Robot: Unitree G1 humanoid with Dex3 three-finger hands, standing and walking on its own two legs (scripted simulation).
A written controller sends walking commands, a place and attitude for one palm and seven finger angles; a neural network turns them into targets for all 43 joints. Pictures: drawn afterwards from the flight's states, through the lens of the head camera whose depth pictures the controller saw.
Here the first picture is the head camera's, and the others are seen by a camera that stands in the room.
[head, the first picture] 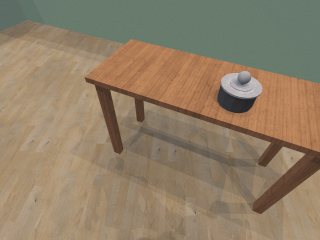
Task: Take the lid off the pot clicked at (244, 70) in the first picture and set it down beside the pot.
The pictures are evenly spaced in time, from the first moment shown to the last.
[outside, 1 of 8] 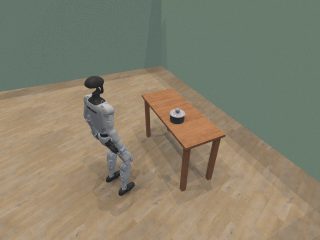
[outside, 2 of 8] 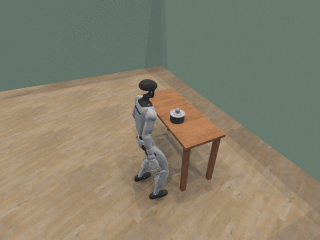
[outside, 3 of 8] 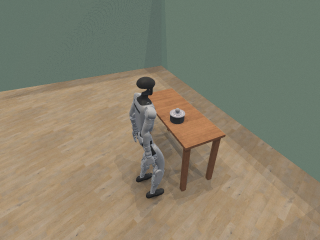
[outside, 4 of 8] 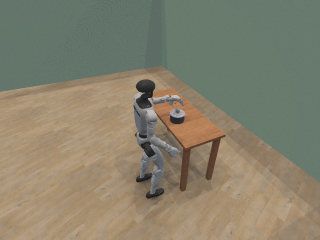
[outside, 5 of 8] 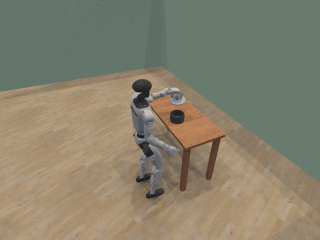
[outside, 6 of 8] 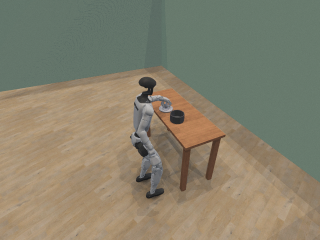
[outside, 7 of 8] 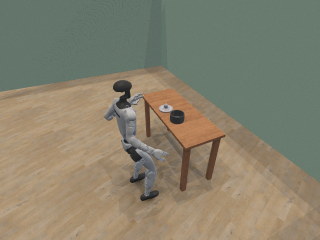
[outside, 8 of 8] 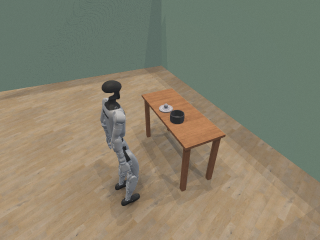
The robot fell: no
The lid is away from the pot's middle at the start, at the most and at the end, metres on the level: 0.00 0.25 0.24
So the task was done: yes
